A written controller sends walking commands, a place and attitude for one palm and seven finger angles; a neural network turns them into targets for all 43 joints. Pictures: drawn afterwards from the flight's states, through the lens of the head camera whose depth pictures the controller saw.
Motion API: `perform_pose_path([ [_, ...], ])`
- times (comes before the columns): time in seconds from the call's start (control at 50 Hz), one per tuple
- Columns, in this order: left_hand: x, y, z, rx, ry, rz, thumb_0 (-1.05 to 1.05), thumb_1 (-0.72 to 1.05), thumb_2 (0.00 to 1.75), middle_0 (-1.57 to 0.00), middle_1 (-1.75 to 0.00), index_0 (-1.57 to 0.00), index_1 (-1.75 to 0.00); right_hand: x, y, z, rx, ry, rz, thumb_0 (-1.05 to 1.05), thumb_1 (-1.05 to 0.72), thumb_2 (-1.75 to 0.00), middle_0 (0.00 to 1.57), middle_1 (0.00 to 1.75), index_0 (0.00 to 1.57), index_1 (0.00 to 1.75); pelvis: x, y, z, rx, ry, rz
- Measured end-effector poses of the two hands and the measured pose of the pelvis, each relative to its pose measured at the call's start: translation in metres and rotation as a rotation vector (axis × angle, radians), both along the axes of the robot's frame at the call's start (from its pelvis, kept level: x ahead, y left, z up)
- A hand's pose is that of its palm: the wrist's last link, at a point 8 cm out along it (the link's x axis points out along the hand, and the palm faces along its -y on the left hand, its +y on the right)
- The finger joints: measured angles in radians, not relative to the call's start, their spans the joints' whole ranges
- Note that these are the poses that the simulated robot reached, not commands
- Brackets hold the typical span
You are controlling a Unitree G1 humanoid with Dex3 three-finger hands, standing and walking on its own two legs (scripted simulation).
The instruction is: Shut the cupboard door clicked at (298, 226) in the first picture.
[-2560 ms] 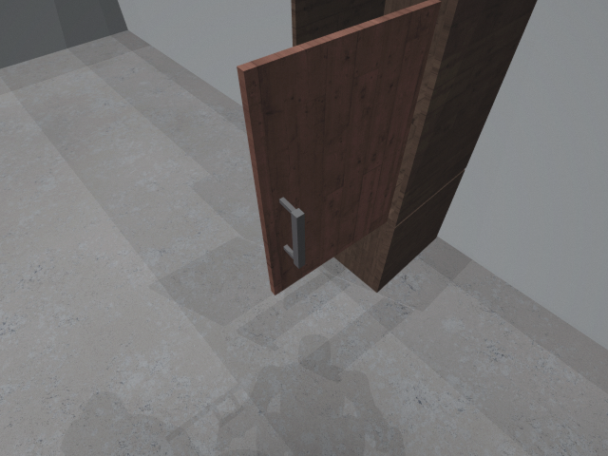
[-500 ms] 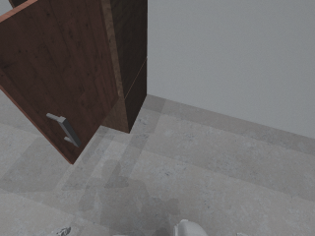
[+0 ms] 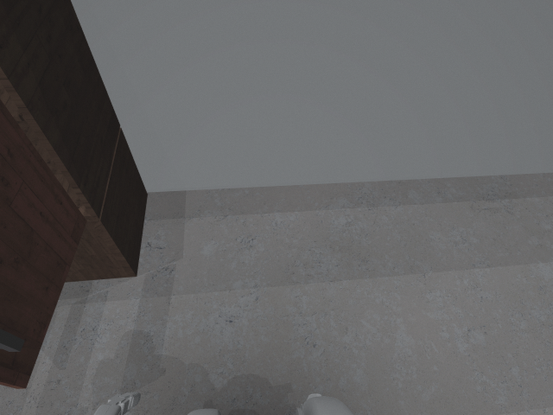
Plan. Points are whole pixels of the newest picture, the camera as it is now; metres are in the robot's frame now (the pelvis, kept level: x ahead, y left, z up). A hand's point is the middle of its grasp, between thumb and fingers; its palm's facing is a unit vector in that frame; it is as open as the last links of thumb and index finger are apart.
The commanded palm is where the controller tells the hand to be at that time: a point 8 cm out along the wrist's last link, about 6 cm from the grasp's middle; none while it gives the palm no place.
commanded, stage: walk to a spot facing it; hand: left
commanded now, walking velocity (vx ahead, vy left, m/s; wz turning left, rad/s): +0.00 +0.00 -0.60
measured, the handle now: out of the picture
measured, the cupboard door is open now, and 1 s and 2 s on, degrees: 85 85 85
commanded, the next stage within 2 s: turn to face it in 1.32 s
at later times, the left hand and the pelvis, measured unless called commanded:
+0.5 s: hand (188, 405) +0.15 +0.14 -0.16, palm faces -0.24 -0.95 -0.21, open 7.4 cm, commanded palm none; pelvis +0.10 -0.05 +0.01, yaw -18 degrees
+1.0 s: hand (308, 233) +0.48 -0.06 -0.14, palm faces -0.51 -0.82 -0.27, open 7.4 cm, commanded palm none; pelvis +0.27 -0.17 +0.00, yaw -31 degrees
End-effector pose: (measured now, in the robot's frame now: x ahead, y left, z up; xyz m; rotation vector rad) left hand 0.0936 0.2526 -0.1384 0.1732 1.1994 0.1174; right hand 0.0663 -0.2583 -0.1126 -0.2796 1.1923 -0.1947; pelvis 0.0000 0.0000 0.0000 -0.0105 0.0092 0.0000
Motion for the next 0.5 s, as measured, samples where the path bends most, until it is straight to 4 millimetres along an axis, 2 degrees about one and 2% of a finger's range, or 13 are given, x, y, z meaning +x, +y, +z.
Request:
perform_pose_path([
  [0.08,0.024,-0.007,0.013,-0.003,-0.03,-0.035,0.0,0.91,0.9,-0.2,-0.3,-0.2,-0.3,-0.023,0.0,0.002,0.024,0.064,-0.032,0.01,-0.9,-0.9,0.2,0.3,0.2,0.3,0.005,-0.007,0.009,-0.015,0.009,-0.04],
  [0.14,0.04,-0.017,0.021,0.011,-0.034,-0.08,0.0,0.91,0.9,-0.2,-0.3,-0.2,-0.3,-0.035,-0.007,-0.004,0.05,0.084,-0.075,0.01,-0.9,-0.9,0.2,0.3,0.2,0.3,0.011,-0.015,0.01,-0.015,0.019,-0.081],
  [0.22,0.064,-0.038,0.02,0.052,-0.047,-0.163,0.0,0.91,0.9,-0.2,-0.3,-0.2,-0.3,-0.05,-0.028,-0.024,0.088,0.086,-0.16,0.01,-0.9,-0.9,0.21,0.3,0.2,0.3,0.023,-0.035,-0.003,0.011,0.025,-0.142],
  [0.28,0.07,-0.051,0.021,0.072,-0.045,-0.174,0.0,0.91,0.9,-0.2,-0.3,-0.2,-0.3,-0.049,-0.045,-0.031,0.093,0.114,-0.209,0.01,-0.9,-0.9,0.2,0.3,0.2,0.3,0.033,-0.042,-0.005,0.005,0.008,-0.165],
  [0.36,0.064,-0.062,0.026,0.073,0.018,-0.175,0.0,0.91,0.9,-0.2,-0.3,-0.2,-0.3,-0.019,-0.06,-0.017,0.087,0.071,-0.236,0.01,-0.9,-0.9,0.2,0.29,0.2,0.3,0.053,-0.05,0.007,0.028,0.005,-0.214],
  [0.44,0.06,-0.067,0.022,0.056,0.123,-0.199,0.0,0.9,0.9,-0.2,-0.3,-0.2,-0.3,0.032,-0.068,0.0,0.075,-0.04,-0.251,0.01,-0.9,-0.9,0.2,0.29,0.2,0.3,0.077,-0.053,0.014,0.046,0.005,-0.278],
  [0.5,0.065,-0.065,0.015,0.042,0.189,-0.207,0.0,0.9,0.9,-0.2,-0.3,-0.2,-0.3,0.073,-0.07,0.007,0.061,-0.12,-0.251,0.01,-0.9,-0.9,0.2,0.29,0.19,0.3,0.1,-0.053,0.012,0.043,-0.001,-0.316],
])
